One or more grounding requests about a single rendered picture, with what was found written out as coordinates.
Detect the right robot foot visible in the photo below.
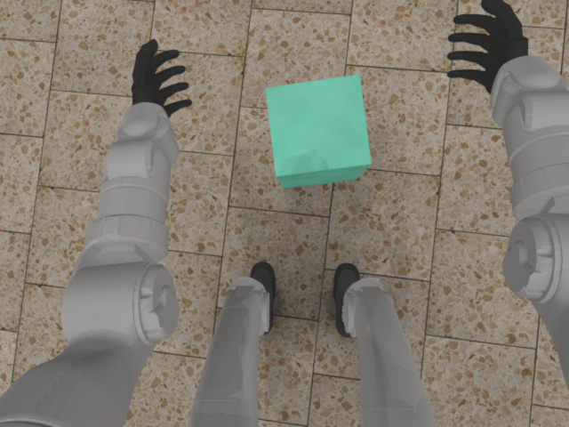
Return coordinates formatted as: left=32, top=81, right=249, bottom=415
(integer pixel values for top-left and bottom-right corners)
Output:
left=333, top=263, right=360, bottom=338

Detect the left robot hand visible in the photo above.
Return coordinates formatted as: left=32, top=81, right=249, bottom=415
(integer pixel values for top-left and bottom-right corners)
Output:
left=132, top=39, right=192, bottom=117

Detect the right robot upper arm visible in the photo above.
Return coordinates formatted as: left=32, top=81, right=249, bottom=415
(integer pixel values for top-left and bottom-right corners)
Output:
left=502, top=213, right=569, bottom=390

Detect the carton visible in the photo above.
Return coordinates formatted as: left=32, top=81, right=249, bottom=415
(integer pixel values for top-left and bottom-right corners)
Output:
left=265, top=74, right=372, bottom=189

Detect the right robot hand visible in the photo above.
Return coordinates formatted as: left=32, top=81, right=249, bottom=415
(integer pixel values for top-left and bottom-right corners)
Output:
left=447, top=0, right=528, bottom=94

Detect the robot left thigh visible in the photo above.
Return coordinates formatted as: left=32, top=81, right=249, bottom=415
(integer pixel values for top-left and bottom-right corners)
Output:
left=188, top=286, right=269, bottom=427

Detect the left robot upper arm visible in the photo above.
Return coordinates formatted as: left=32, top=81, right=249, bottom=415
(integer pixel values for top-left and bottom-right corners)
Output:
left=0, top=261, right=180, bottom=427

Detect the robot right forearm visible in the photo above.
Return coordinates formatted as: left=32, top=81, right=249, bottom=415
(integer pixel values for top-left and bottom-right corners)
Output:
left=490, top=55, right=569, bottom=222

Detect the robot left forearm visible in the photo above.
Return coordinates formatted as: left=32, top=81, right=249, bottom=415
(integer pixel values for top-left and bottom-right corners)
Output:
left=60, top=102, right=180, bottom=338

